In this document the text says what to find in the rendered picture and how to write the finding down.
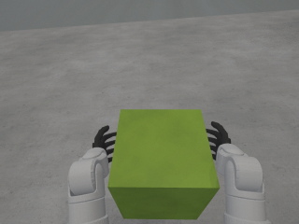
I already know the robot right hand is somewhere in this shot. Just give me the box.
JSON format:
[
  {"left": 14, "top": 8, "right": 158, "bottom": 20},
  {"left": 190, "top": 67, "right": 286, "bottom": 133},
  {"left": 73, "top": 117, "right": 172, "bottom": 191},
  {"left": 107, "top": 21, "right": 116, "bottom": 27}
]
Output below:
[{"left": 206, "top": 121, "right": 231, "bottom": 160}]

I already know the robot left hand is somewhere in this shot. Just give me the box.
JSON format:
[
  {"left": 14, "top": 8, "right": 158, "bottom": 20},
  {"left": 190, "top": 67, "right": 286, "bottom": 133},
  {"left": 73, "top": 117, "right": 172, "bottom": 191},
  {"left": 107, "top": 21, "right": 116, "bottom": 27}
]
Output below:
[{"left": 93, "top": 125, "right": 117, "bottom": 163}]

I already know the carton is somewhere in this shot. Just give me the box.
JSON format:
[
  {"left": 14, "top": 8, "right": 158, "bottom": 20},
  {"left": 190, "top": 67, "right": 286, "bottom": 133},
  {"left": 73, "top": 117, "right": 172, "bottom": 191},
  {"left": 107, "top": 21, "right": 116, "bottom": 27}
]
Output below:
[{"left": 107, "top": 109, "right": 220, "bottom": 220}]

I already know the left robot forearm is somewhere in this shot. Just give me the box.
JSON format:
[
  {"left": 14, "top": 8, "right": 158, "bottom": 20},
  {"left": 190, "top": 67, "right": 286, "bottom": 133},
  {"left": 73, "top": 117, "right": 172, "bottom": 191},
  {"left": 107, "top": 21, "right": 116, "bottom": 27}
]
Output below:
[{"left": 67, "top": 147, "right": 109, "bottom": 224}]

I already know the right robot forearm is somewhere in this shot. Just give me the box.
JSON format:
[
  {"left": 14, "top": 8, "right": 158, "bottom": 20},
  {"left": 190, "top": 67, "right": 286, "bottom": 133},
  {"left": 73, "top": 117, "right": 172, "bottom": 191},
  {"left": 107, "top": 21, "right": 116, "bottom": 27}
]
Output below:
[{"left": 216, "top": 143, "right": 271, "bottom": 224}]

